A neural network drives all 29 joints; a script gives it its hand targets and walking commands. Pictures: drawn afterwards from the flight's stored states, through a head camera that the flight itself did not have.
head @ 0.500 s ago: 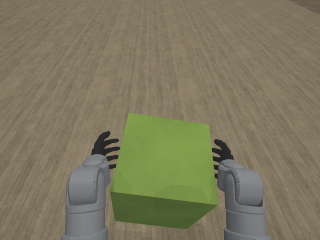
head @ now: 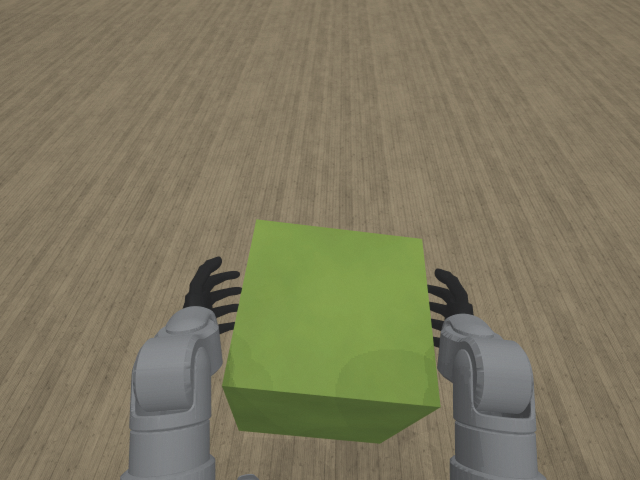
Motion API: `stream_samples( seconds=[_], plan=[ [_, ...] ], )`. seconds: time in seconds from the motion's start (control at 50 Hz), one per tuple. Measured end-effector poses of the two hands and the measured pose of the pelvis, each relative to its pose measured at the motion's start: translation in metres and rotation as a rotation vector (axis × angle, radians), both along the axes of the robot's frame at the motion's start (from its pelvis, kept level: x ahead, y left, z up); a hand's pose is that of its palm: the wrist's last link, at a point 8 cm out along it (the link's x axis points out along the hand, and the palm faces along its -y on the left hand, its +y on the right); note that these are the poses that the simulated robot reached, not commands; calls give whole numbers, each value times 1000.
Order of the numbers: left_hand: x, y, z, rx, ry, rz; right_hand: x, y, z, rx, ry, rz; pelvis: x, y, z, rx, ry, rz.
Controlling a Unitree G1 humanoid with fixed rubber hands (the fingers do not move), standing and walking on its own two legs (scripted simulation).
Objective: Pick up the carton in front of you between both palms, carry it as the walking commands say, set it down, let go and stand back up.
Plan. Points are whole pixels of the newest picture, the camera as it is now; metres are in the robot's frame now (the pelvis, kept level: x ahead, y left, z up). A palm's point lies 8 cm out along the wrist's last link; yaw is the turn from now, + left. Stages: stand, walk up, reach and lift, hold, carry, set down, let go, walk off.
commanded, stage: carry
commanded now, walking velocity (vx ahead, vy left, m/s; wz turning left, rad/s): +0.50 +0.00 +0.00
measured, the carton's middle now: (323, 341) +0.31 +0.01 +0.00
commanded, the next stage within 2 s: none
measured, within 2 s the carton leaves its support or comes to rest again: neither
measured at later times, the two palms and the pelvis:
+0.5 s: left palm (237, 147) +0.63 +0.16 +0.09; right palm (404, 154) +0.61 -0.14 +0.09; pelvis +0.34 +0.02 +0.00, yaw -2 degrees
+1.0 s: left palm (269, 71) +0.95 +0.13 +0.09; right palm (395, 76) +0.93 -0.16 +0.08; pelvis +0.65 -0.01 -0.01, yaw -1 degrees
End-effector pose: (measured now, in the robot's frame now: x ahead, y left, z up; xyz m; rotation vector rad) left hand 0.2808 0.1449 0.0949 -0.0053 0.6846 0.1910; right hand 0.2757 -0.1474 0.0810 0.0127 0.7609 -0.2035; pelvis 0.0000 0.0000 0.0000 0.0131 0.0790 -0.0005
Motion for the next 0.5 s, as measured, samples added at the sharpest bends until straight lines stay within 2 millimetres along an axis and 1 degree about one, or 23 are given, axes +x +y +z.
stream_samples(
  seconds=[0.04,0.08,0.14,0.18,0.26,0.3,0.36,0.44,0.5],
  plan=[
    [33,4,2,-5,-24,-11,30,4,3,-6,-25,-12,32,7,-5,-6,-4,-2],
    [67,10,-1,-15,-41,-21,62,10,4,-16,-43,-23,66,14,-12,-13,-11,-10],
    [120,21,-15,-42,-53,-33,110,21,-3,-37,-55,-38,116,28,-29,-1,-25,-30],
    [147,25,-25,-52,-9,-37,135,25,-10,-44,-13,-48,140,34,-26,1,-19,-42],
    [192,26,-32,-44,86,-64,173,27,-17,-44,83,-72,182,41,-10,-24,-7,-60],
    [215,25,-31,-45,98,-74,193,26,-15,-45,96,-81,204,42,-4,-33,-3,-58],
    [252,23,-23,-45,77,-78,229,24,-8,-45,75,-84,240,41,2,-38,2,-51],
    [306,18,-9,-41,18,-64,287,19,4,-37,17,-74,293,33,2,-34,3,-44],
    [349,11,-3,-33,-20,-49,335,11,8,-28,-21,-59,339,22,-3,-27,-1,-42]
  ],
)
